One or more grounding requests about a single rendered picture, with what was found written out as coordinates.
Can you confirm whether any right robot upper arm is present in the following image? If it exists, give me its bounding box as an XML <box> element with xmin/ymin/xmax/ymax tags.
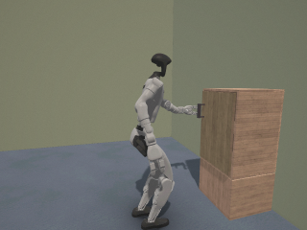
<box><xmin>134</xmin><ymin>78</ymin><xmax>164</xmax><ymax>113</ymax></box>

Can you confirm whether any handle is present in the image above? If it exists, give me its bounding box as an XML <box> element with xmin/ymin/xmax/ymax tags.
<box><xmin>197</xmin><ymin>103</ymin><xmax>204</xmax><ymax>118</ymax></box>

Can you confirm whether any robot right hand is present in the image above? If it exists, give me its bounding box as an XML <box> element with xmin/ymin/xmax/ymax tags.
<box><xmin>147</xmin><ymin>144</ymin><xmax>165</xmax><ymax>176</ymax></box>

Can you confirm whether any left robot foot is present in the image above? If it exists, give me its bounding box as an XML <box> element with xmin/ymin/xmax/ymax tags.
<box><xmin>131</xmin><ymin>205</ymin><xmax>152</xmax><ymax>218</ymax></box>

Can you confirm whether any left robot upper arm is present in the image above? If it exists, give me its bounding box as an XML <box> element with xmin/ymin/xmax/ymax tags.
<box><xmin>160</xmin><ymin>99</ymin><xmax>171</xmax><ymax>108</ymax></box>

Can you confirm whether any cupboard door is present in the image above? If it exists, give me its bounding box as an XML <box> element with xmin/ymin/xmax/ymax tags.
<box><xmin>200</xmin><ymin>91</ymin><xmax>236</xmax><ymax>175</ymax></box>

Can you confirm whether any robot left hand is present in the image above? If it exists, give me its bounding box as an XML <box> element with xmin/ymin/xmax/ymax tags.
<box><xmin>184</xmin><ymin>105</ymin><xmax>198</xmax><ymax>115</ymax></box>

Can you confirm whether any right robot forearm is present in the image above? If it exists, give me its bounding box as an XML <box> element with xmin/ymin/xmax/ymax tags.
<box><xmin>137</xmin><ymin>103</ymin><xmax>156</xmax><ymax>147</ymax></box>

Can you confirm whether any left robot forearm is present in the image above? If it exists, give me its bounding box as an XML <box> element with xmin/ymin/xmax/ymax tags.
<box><xmin>165</xmin><ymin>103</ymin><xmax>185</xmax><ymax>114</ymax></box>

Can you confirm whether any robot right thigh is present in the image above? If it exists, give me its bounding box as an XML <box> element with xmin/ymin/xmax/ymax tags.
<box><xmin>135</xmin><ymin>137</ymin><xmax>174</xmax><ymax>186</ymax></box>

